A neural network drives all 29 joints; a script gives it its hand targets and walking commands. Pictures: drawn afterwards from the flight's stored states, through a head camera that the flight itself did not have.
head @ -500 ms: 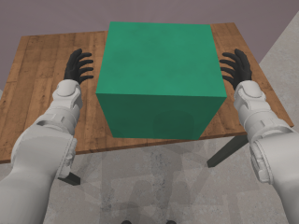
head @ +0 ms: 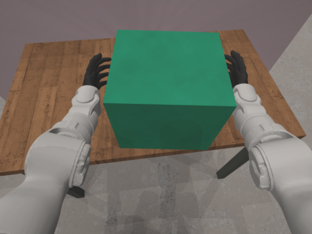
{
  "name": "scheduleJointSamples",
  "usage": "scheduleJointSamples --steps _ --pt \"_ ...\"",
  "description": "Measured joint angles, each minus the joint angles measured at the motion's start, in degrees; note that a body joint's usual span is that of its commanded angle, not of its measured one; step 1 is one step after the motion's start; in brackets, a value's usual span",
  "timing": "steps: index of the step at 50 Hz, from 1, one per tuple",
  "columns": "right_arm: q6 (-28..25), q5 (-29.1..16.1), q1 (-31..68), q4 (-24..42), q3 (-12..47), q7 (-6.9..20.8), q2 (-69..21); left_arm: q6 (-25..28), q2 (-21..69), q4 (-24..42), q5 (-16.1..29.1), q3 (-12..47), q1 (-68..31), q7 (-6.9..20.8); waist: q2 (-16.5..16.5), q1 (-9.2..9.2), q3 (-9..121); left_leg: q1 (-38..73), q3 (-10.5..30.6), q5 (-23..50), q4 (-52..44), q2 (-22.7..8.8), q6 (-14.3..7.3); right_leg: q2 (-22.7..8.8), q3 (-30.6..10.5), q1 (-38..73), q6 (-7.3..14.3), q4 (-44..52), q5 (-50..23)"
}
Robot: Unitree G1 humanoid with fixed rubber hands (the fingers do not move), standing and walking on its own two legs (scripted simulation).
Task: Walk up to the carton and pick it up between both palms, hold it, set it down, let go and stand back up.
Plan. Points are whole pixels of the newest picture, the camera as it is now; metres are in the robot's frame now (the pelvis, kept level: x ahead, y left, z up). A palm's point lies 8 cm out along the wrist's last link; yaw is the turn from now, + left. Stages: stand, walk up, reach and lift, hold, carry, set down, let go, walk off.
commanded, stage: reach and lift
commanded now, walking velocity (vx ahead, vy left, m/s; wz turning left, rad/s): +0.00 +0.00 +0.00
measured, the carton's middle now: (165, 94) +0.49 +0.01 +0.04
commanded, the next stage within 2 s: none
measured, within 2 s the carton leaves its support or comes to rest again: neither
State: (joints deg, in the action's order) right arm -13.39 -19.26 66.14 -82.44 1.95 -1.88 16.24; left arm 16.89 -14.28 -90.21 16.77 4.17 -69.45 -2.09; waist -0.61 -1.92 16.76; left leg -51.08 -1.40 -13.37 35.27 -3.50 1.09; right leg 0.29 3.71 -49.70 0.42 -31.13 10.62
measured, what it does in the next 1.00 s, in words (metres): stands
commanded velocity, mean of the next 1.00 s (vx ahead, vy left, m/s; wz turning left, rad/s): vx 0.00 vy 0.00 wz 0.00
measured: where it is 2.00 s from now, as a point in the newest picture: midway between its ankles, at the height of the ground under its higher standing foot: outside the picture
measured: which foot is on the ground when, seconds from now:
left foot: down 0.00-1.00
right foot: down 0.00-1.00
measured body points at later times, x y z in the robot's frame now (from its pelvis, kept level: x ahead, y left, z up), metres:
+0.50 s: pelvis +0.01 +0.00 +0.01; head +0.12 +0.01 +0.45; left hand +0.49 +0.19 +0.07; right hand +0.51 -0.16 +0.09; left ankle +0.00 +0.13 -0.71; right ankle +0.01 -0.12 -0.71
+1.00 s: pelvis +0.03 +0.01 +0.03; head +0.14 +0.01 +0.47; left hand +0.49 +0.19 +0.07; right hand +0.50 -0.17 +0.08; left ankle +0.00 +0.13 -0.71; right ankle +0.01 -0.12 -0.71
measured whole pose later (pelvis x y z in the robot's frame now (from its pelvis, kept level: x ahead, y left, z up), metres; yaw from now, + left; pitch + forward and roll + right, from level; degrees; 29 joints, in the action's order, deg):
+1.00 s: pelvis +0.03 +0.01 +0.03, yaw +0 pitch +17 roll +0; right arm -16.8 23.0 51.2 -61.6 -37.5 2.0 3.4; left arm 16.3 -6.5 -72.1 -14.7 -28.9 -54.9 -0.5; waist -0.6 -1.7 4.3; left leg -25.7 -3.7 -10.3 19.2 -2.0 0.5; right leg -0.6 2.0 -26.0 -0.4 -17.5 8.3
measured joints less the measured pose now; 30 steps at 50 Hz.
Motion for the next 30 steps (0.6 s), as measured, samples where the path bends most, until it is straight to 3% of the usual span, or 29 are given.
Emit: scheduleJointSamples --steps 10,24,27,30 --pt "1.1 4.7 -0.9 1.3 -4.8 -0.6 -1.1 -0.4 1.5 1.4 -3.6 -3.2 1.2 -1.9 -0.1 0.48 -0.6 1.9 -0.4 0.6 -1.8 0.1 -0.2 0.0 -0.3 1.9 -0.1 2.2 -1.0" --pt "0.7 11.3 -2.6 3.4 -10.7 -0.9 -2.7 0.9 1.7 0.7 -7.2 -8.3 2.4 -1.7 0.5 0.39 -2.3 5.9 -1.1 1.3 -4.8 0.4 -0.4 -0.2 -0.9 5.5 -0.3 4.6 -1.5" --pt "0.8 13.9 -2.9 4.2 -12.9 -0.9 -3.2 1.4 1.6 0.8 -8.7 -10.5 2.6 -1.3 0.4 0.55 -3.0 6.9 -1.2 1.8 -5.9 0.6 -0.4 -0.3 -1.0 6.3 -0.4 5.3 -1.8" --pt "0.7 19.4 -3.8 6.0 -17.5 -0.6 -4.1 1.9 1.8 1.6 -11.6 -13.9 3.5 -1.0 0.6 0.89 -3.5 8.1 -1.1 2.5 -7.4 0.8 -0.5 -0.5 -0.8 7.6 -0.4 6.7 -2.3"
